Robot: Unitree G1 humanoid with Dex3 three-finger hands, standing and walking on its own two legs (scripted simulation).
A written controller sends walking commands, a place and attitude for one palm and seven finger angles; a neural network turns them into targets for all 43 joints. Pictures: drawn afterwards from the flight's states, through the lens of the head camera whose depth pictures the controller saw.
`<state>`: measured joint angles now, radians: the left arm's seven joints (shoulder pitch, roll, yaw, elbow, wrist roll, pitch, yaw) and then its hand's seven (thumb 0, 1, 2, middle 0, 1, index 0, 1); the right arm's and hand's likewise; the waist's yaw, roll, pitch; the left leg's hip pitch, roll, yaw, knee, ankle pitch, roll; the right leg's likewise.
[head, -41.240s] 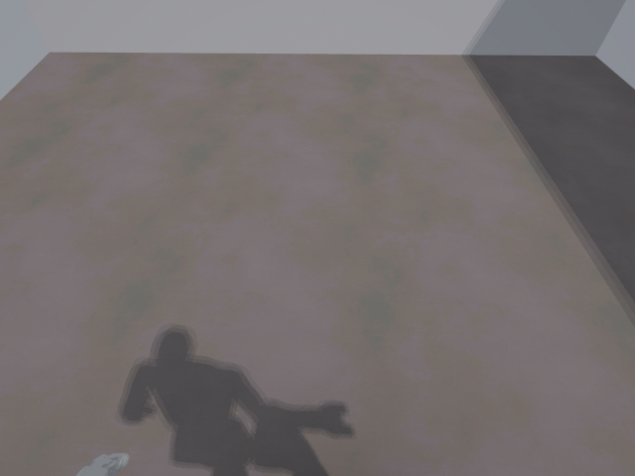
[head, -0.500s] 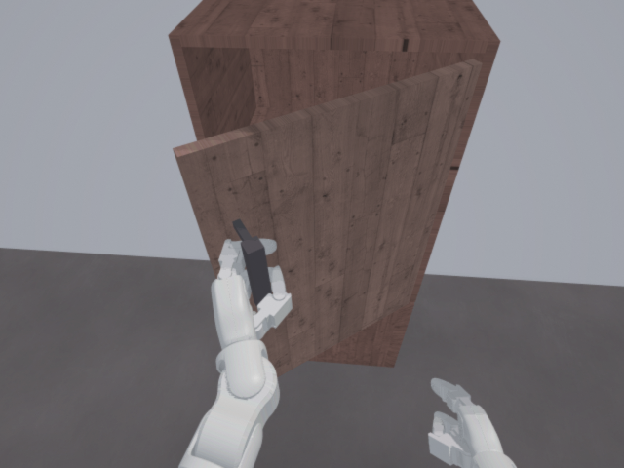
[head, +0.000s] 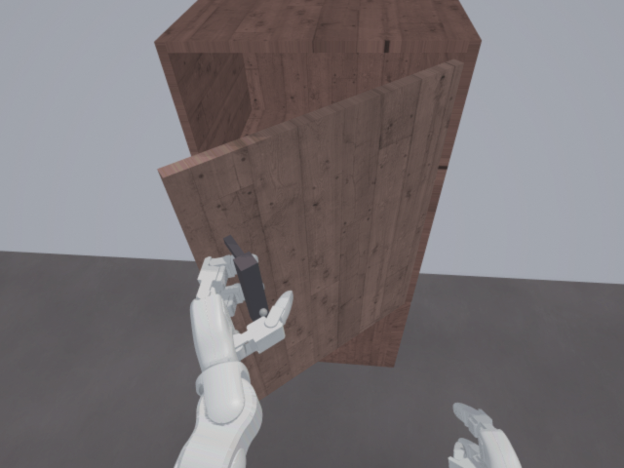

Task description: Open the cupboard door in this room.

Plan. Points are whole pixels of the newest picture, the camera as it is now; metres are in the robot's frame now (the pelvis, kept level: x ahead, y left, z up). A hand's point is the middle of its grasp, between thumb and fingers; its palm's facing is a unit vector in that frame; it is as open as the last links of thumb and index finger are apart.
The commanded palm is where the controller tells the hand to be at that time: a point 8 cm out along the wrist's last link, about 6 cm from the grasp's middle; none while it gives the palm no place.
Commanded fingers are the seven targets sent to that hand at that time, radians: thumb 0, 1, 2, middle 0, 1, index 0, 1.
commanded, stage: open thumb and fingers to let go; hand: left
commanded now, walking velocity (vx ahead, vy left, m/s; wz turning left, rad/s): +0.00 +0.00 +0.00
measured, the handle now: (246, 281) +0.33 +0.10 +0.09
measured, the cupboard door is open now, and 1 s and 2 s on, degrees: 40 41 41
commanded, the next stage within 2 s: slide the hand sideways off the handle in 0.50 s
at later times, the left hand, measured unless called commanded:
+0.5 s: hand (262, 315) +0.28 +0.08 +0.09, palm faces +0.26 -0.97 -0.01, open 15.2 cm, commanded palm +0.23 +0.11 +0.09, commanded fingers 0.00 -0.50 0.30 -0.15 -0.30 -0.15 -0.30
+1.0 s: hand (264, 350) +0.23 +0.07 +0.09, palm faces -0.12 -0.99 +0.02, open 16.4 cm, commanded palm +0.21 +0.12 +0.09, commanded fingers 0.00 -0.50 0.30 -0.15 -0.30 -0.15 -0.30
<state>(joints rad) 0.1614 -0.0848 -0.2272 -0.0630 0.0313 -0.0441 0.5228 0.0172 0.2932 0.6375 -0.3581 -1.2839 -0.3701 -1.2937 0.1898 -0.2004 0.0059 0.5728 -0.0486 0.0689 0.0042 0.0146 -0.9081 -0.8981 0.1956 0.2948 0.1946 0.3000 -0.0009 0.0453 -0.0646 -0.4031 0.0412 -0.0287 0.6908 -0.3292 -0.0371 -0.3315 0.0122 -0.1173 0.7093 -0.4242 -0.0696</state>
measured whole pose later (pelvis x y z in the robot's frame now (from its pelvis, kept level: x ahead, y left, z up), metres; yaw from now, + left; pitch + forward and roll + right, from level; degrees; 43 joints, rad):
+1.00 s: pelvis -0.02 +0.04 -0.01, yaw -2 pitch +2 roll +0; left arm 0.18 0.01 -0.28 -0.08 -0.03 -0.12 0.15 -0.01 -0.51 0.30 -0.11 -0.30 -0.14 -0.31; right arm 0.24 -0.20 0.04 0.50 0.00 -0.02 0.01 0.02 -0.91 -0.90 0.20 0.29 0.19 0.30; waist 0.00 0.05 -0.05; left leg -0.47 0.02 0.02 0.77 -0.34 0.00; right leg -0.40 -0.02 -0.07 0.79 -0.42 -0.02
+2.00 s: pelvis -0.01 +0.04 -0.02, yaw -1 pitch +6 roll -1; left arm 0.61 0.16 -0.05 -0.43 -0.18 -0.21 -0.13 -0.01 -0.51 0.30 -0.15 -0.30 -0.15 -0.30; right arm 0.27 -0.22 0.02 0.44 0.03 -0.13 -0.04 0.02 -0.91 -0.90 0.20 0.30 0.20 0.30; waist 0.02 0.05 -0.10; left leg -0.59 0.03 -0.01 0.91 -0.43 -0.01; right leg -0.50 -0.01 -0.09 0.88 -0.49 -0.02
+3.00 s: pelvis +0.02 +0.06 +0.02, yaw -3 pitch -3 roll +0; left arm 0.51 0.33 0.27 -0.45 -0.06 -0.05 0.12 0.01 0.42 0.69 -0.19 -0.30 -0.19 -0.30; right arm 0.19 -0.21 0.04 0.61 0.00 -0.10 -0.08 0.02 -0.90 -0.90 0.20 0.30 0.20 0.30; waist 0.07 0.05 0.01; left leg -0.16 0.01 0.04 0.46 -0.26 0.02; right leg -0.08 -0.01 -0.05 0.42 -0.29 0.01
